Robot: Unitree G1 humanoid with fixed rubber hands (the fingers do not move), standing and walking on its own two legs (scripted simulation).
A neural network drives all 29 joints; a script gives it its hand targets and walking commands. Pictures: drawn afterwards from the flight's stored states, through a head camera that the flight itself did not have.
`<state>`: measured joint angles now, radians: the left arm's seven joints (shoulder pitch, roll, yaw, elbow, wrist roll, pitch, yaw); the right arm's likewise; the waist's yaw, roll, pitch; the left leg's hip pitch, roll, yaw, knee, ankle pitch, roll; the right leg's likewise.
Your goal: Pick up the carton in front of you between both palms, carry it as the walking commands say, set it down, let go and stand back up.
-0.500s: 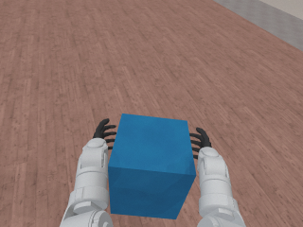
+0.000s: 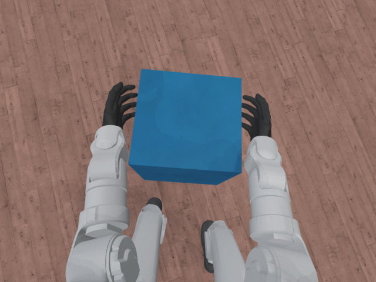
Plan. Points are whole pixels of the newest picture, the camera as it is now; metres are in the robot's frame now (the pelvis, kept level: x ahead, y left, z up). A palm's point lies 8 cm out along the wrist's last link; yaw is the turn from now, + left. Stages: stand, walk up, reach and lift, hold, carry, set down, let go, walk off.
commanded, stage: set down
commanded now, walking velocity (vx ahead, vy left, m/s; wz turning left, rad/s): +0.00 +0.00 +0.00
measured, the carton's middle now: (185, 136) +0.41 +0.05 -0.18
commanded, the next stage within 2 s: none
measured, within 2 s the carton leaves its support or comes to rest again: neither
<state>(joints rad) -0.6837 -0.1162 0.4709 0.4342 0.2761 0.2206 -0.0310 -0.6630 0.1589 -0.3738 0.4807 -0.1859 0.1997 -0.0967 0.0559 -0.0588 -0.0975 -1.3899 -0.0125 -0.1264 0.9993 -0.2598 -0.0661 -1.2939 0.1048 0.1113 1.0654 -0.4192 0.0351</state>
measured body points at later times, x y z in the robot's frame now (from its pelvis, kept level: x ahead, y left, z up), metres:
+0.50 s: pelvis -0.03 +0.02 -0.13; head +0.26 +0.06 +0.21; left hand +0.44 +0.21 -0.24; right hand +0.49 -0.09 -0.23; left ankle +0.09 +0.15 -0.64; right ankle +0.02 -0.13 -0.64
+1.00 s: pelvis -0.05 +0.00 -0.23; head +0.31 +0.02 +0.03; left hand +0.46 +0.22 -0.39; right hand +0.53 -0.07 -0.39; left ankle +0.09 +0.15 -0.64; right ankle +0.02 -0.13 -0.64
